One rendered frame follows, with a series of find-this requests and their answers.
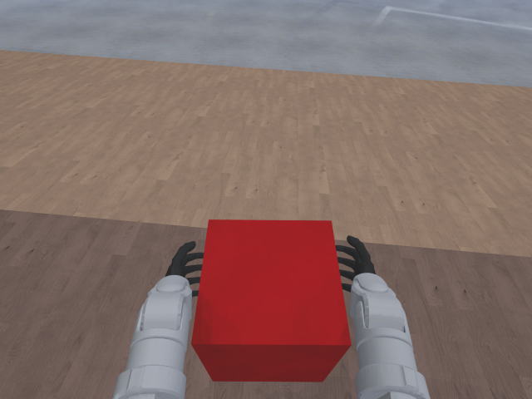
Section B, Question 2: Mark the right robot hand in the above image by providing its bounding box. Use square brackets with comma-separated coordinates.
[336, 235, 376, 292]

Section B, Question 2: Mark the left robot forearm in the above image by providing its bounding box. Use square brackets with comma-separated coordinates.
[112, 275, 192, 399]

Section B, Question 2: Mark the right robot forearm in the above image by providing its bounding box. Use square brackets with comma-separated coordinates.
[349, 273, 430, 399]

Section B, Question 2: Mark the left robot hand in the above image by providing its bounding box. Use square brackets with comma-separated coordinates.
[165, 241, 204, 297]

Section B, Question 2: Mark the carton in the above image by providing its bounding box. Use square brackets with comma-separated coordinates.
[191, 219, 352, 382]

